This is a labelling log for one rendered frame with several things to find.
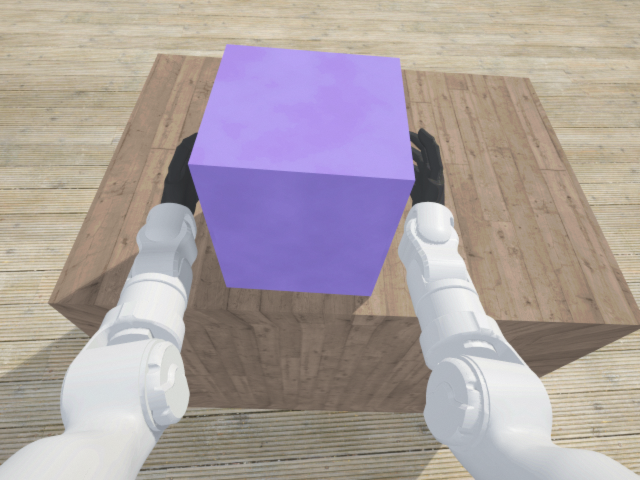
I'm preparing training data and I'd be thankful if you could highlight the carton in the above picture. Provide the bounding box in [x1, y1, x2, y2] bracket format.
[188, 44, 415, 296]

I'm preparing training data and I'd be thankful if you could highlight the right robot forearm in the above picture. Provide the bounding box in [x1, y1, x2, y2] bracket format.
[398, 202, 553, 419]

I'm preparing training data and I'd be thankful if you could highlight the pedestal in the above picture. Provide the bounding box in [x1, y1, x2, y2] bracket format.
[48, 54, 640, 413]

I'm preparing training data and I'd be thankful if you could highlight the left robot forearm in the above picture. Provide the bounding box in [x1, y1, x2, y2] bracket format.
[60, 203, 198, 427]

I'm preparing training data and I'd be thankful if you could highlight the robot left upper arm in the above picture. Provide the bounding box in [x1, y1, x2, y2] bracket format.
[0, 338, 190, 480]

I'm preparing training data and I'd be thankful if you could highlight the right robot hand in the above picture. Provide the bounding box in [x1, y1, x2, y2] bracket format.
[409, 128, 445, 207]

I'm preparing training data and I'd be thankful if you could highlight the left robot hand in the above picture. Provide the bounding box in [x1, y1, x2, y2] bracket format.
[161, 132, 199, 215]

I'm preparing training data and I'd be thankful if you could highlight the robot right upper arm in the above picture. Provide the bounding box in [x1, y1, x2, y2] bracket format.
[423, 354, 640, 480]

